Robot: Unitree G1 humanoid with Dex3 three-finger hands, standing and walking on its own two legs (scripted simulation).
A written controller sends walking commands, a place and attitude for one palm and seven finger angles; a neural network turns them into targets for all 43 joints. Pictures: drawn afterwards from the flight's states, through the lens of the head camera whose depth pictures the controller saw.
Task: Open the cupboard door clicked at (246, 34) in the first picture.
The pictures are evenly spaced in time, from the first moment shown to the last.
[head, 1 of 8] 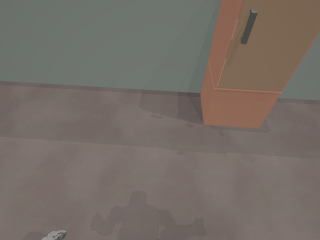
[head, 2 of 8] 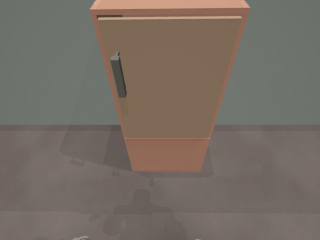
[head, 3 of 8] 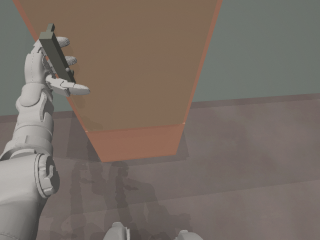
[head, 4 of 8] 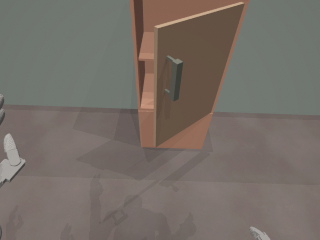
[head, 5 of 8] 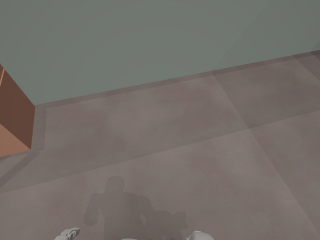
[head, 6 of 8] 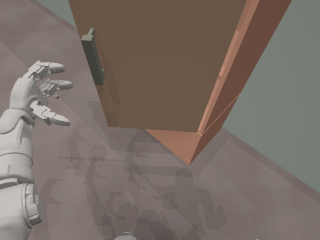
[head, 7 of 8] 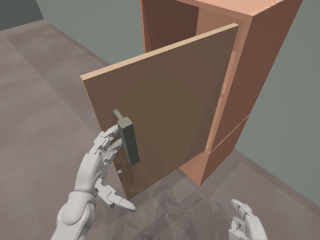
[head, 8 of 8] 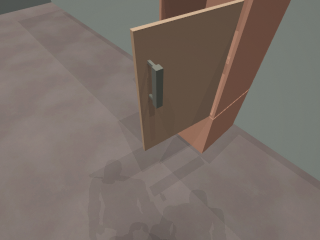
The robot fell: no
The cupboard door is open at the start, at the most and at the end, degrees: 0 81 80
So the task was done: yes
